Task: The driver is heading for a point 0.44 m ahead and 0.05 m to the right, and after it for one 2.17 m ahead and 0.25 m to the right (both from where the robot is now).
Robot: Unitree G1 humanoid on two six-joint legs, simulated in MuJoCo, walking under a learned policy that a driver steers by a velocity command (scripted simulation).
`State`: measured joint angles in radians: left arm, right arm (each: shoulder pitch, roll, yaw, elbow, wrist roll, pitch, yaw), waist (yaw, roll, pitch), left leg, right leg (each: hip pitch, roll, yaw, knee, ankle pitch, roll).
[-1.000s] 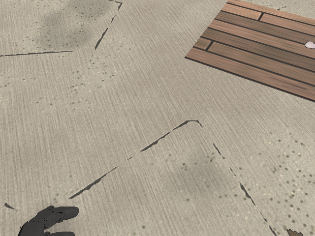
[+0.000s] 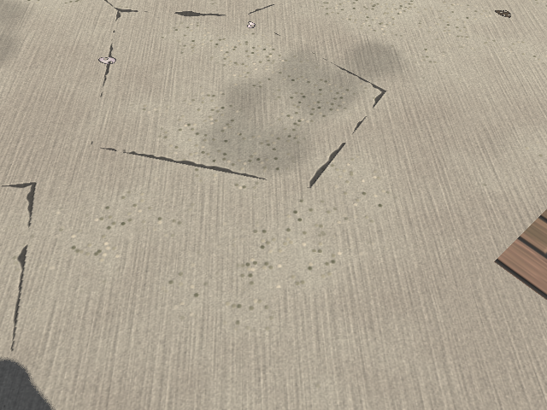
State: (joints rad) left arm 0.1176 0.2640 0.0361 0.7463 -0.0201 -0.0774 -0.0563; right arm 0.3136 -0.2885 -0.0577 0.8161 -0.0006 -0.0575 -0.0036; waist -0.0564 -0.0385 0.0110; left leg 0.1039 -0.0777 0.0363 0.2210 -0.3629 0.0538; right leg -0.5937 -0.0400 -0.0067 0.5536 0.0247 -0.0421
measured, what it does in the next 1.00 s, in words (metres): walks ahead, turning right: right foot, then left foot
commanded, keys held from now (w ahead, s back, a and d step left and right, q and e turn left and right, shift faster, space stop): w+e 0.30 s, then w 0.70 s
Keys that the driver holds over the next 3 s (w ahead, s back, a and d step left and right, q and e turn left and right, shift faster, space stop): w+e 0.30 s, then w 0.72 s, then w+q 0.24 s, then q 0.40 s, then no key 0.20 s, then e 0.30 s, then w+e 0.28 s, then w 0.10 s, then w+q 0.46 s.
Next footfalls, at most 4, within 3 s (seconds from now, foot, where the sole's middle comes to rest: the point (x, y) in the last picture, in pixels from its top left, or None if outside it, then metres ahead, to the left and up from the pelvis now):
0.04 right None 0.21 -0.11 -0.77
0.52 left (247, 397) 0.51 0.06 -0.77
1.06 right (362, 309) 0.73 -0.25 -0.77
1.54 left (285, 230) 1.00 -0.07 -0.77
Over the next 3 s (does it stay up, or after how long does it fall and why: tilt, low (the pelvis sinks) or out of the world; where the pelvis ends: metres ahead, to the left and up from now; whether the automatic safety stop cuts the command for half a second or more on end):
stays up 1.21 -0.31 0.00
